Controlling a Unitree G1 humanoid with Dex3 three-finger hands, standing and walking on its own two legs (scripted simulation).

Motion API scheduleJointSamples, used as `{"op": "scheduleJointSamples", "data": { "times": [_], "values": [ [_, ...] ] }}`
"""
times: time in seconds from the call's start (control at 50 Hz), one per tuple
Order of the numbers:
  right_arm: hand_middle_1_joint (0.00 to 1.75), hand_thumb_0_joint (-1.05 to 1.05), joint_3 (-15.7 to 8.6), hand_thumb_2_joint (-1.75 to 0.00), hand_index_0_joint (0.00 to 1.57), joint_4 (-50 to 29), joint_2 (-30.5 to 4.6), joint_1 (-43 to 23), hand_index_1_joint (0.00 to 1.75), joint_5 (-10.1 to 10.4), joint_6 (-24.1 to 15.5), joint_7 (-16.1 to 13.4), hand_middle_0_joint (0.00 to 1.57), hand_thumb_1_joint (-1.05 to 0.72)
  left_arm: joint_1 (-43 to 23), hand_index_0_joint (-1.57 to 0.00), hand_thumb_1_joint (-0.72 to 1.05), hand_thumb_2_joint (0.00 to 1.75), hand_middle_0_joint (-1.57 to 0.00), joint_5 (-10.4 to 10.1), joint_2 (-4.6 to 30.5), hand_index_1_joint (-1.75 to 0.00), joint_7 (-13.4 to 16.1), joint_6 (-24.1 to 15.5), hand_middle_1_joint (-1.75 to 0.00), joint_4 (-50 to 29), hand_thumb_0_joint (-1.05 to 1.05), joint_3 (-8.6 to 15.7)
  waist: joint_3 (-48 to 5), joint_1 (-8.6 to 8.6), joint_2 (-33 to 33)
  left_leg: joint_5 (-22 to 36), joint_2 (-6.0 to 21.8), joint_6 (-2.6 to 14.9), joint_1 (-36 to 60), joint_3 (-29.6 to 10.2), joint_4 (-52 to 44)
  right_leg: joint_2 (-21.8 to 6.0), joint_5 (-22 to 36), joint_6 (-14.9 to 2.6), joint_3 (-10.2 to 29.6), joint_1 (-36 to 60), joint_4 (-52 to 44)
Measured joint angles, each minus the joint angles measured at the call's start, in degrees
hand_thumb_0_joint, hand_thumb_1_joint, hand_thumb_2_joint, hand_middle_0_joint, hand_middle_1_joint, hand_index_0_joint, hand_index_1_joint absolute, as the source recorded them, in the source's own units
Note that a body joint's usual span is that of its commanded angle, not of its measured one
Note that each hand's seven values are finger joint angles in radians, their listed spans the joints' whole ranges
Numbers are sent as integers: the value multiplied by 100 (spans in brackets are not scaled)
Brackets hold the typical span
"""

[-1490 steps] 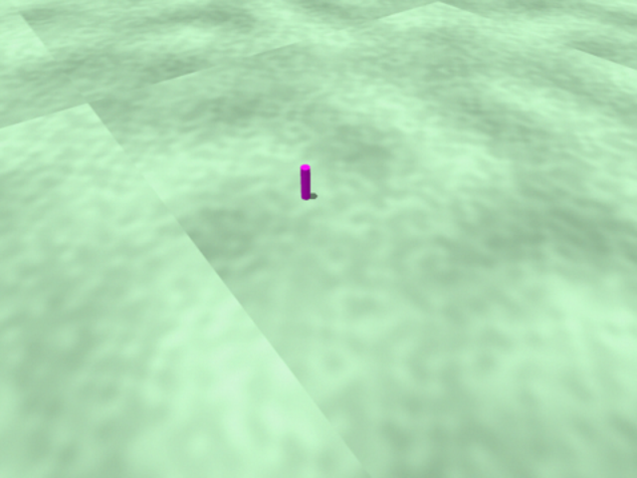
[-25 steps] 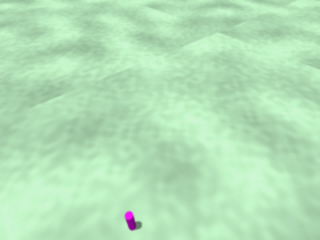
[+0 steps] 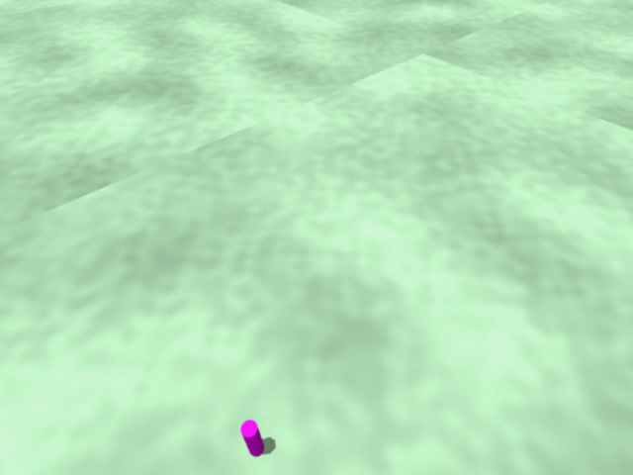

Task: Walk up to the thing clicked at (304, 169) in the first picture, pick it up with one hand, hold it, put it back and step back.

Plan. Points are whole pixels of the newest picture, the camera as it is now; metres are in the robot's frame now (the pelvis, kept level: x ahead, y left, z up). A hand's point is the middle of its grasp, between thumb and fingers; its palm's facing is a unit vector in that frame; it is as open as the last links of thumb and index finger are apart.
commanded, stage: stand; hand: left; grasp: from the side
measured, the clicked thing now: (253, 439) +0.39 +0.19 -0.69
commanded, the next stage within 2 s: step back in 0.76 s
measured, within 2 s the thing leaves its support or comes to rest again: neither
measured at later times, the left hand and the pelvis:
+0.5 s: hand out of the picture +0.08 +0.24 -0.16, palm faces -0.02 -0.94 -0.34, open 7.4 cm; pelvis +0.02 -0.01 +0.00, yaw +0 degrees
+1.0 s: hand out of the picture +0.11 +0.28 -0.17, palm faces -0.03 -0.93 -0.37, open 7.4 cm; pelvis -0.02 +0.02 -0.02, yaw +0 degrees
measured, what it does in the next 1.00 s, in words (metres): stands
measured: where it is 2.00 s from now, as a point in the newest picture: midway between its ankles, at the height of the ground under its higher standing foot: outside the picture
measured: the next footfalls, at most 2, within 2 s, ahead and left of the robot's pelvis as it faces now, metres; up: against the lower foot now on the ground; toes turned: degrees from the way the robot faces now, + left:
right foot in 1.46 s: -0.08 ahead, -0.09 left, +0.00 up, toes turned +0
left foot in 1.76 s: -0.14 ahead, +0.17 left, +0.00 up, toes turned -4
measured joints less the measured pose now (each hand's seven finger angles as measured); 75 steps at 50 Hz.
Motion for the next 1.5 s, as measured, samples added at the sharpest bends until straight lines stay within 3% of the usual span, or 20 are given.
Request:
{"op": "scheduleJointSamples", "data": {
  "times": [0.76, 0.84, 0.88, 0.96, 1.0, 1.02, 1.06, 1.12, 1.16, 1.22, 1.3, 1.38, 1.44, 1.5],
  "values": [
    [30, 0, 12, -90, 21, -11, -58, -150, 30, 18, -2, -6, 20, -91, -26, -20, 91, 90, -20, -28, 22, -30, -10, -7, -30, -13, 0, 46, -8, 11, 2, -51, 106, -93, 228, -18, -221, 108, -52, -77, -27, 222, -218],
    [30, 0, -55, -90, 21, -280, -151, -297, 30, 121, 120, 44, 20, -91, -120, -20, 90, 90, -20, -123, 68, -30, -7, 42, -30, -280, 0, 216, 178, -40, 58, -275, 152, -44, -247, -63, 458, 151, -154, -113, -57, -104, 169],
    [30, 0, -114, -90, 21, -460, -231, -362, 30, 145, 173, 54, 20, -91, -197, -20, 90, 90, -20, -117, 114, -30, 3, 92, -30, -452, 0, 277, 327, -50, 72, -381, 122, 61, -590, -102, 1017, 141, -204, -126, -54, -306, 403],
    [30, 0, -232, -90, 21, -796, -378, -311, 30, 133, 289, 93, 20, -91, -322, -20, 90, 90, -20, -1, 224, -30, 29, 216, -30, -782, 0, 341, 485, -56, -55, -1492, -192, 253, -1078, -175, 2403, -30, -321, -85, 56, -744, 897],
    [30, 0, -263, -90, 20, -920, -422, -193, 30, 129, 287, 100, 20, -91, -407, -20, 90, 90, -20, 32, 300, -30, 46, 261, -30, -935, 0, 342, 515, -98, -123, -1403, -216, 275, -1033, -139, 2347, -110, -383, -7, 65, -959, 1135],
    [30, 0, -275, -90, 20, -963, -444, -116, 30, 110, 267, 98, 20, -91, -453, -20, 90, 90, -20, 30, 337, -30, 49, 286, -30, -1017, 0, 336, 521, -127, -137, -1036, -184, 270, -919, -115, 2012, -137, -437, 42, 52, -1079, 1292],
    [30, 0, -320, -90, 20, -980, -408, -10, 30, 3, 219, 66, 20, -91, -597, -20, 90, 90, -20, -22, 425, -30, 59, 352, -30, -1174, 0, 348, 614, -127, -270, -1177, -259, 257, -826, -82, 1718, -158, -746, -46, 216, -1373, 1780],
    [30, 0, -273, -90, 20, -1024, -265, 95, 30, -50, 207, 63, 20, -91, -722, -20, 91, 90, -20, -56, 473, -30, 149, 417, -30, -1304, 0, 378, 803, -168, -360, -1020, -274, 337, -909, -102, 1699, 462, -1968, -235, 950, -1719, 2993],
    [30, 0, -242, -90, 21, -1069, -185, 147, 30, -70, 222, 12, 20, -91, -699, -20, 91, 90, -20, -94, 471, -30, 172, 429, -30, -1346, 0, 359, 837, -178, -376, -839, -258, 370, -890, -84, 1495, 749, -2045, -277, 1116, -1885, 3723],
    [30, 0, -229, -90, 21, -1202, -132, 161, 30, -66, 223, -72, 20, -91, -530, -20, 91, 90, -20, -83, 419, -30, 147, 409, -30, -1409, 0, 333, 863, -169, -329, -695, -221, 428, -881, 6, 1342, 862, -1978, -195, 1039, -1898, 4220],
    [30, 1, -226, -90, 21, -1451, -81, 110, 30, -36, 180, -116, 20, -90, -278, -20, 91, 90, -20, -55, 359, -30, 109, 424, -30, -1447, 0, 338, 898, -179, -267, -617, -194, 473, -946, 146, 1363, 784, -1977, -68, 948, -1590, 3936],
    [30, 0, -197, -90, 21, -1646, -90, 19, 30, -26, 168, -105, 21, -90, -111, -20, 91, 90, -20, -29, 317, -30, 70, 409, -30, -1475, 0, 375, 913, -150, -185, -608, -145, 475, -1135, 284, 1578, 581, -1878, -83, 778, -1194, 3073],
    [30, 0, -180, -90, 21, -1696, -139, -46, 30, -4, 208, -77, 21, -90, 5, -20, 91, 90, -20, 1, 296, -30, 32, 349, -30, -1493, 0, 397, 847, -94, -111, -645, -94, 433, -1351, 371, 1849, 431, -1430, -191, 596, -778, 2021],
    [30, 0, -202, -90, 21, -1615, -237, -143, 30, 64, 272, -51, 21, -90, 98, -20, 91, 90, -20, 46, 176, -30, 3, 287, -30, -1475, 0, 408, 837, -104, 197, -655, 57, 329, -1497, 196, 2068, 575, -1030, -175, 415, -611, 1601]
  ]
}}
